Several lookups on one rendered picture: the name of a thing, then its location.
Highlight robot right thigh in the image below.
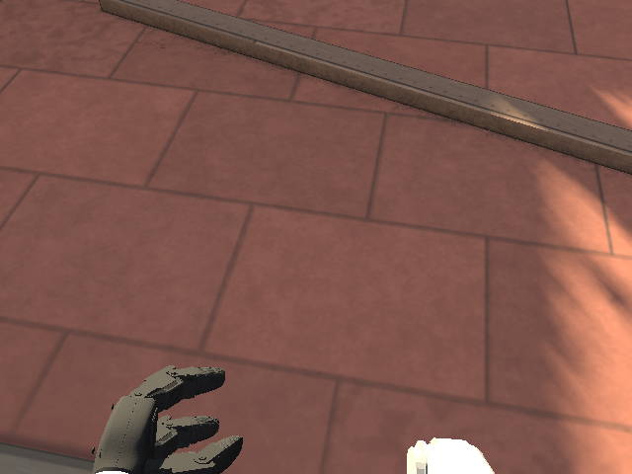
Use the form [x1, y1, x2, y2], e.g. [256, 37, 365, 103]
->
[407, 437, 495, 474]

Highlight left robot hand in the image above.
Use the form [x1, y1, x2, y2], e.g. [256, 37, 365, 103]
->
[92, 365, 243, 474]

